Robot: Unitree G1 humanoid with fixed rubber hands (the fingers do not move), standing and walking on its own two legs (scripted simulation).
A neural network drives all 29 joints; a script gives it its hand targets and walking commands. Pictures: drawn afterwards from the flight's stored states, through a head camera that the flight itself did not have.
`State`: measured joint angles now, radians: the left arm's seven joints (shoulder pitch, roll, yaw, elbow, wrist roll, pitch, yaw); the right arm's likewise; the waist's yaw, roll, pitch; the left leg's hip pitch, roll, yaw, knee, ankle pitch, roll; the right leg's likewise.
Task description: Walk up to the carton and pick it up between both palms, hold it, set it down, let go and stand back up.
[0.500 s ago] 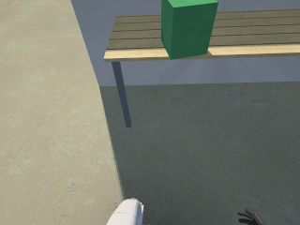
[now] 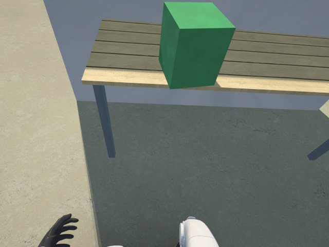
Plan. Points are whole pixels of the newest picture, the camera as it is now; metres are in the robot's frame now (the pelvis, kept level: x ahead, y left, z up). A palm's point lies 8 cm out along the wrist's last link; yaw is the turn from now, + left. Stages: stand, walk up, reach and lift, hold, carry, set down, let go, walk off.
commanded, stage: walk up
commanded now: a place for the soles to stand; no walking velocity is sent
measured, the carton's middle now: (190, 46) +0.81 -0.12 +0.05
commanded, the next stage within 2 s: none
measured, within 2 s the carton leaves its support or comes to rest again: neither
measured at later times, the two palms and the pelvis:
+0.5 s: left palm (72, 232) +0.17 +0.22 -0.13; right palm (253, 166) +0.35 -0.30 -0.08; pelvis +0.18 -0.06 -0.01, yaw +3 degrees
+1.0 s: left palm (124, 138) +0.46 +0.12 -0.11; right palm (271, 156) +0.41 -0.41 -0.12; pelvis +0.32 -0.14 -0.02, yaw +2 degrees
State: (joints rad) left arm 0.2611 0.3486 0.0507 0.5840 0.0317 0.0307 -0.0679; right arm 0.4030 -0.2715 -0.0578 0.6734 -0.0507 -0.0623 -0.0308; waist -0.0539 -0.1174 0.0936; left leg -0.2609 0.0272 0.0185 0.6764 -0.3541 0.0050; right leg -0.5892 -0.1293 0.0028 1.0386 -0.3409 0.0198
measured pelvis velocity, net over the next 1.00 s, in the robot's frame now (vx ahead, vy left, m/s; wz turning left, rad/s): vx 0.32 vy -0.14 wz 0.03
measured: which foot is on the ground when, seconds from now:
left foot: down 0.00-0.14, up 0.16-0.46, down 0.48-0.94, up 0.96-1.00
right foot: up 0.00-0.08, down 0.10-0.50, up 0.52-0.88, down 0.90-1.00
